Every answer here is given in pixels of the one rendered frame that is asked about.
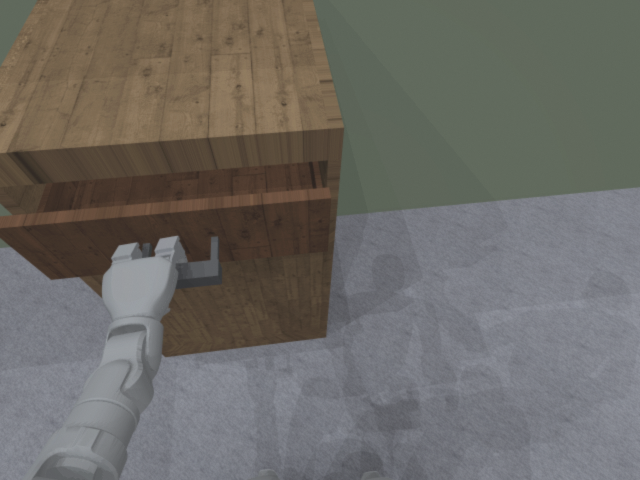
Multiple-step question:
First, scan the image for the left robot shin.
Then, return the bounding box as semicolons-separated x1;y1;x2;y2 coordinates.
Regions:
257;469;279;479

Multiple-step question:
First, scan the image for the handle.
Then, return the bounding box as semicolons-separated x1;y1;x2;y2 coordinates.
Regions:
142;236;222;289

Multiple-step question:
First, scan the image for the left robot forearm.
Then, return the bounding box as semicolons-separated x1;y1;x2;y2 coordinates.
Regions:
22;316;164;480

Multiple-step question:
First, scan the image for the left robot hand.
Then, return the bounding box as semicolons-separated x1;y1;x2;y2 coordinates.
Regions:
102;236;188;322

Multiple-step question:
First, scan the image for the drawer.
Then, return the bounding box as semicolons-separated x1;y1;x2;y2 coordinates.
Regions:
0;161;331;280

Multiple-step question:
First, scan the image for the cabinet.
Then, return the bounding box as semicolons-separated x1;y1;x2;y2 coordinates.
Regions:
0;0;344;357

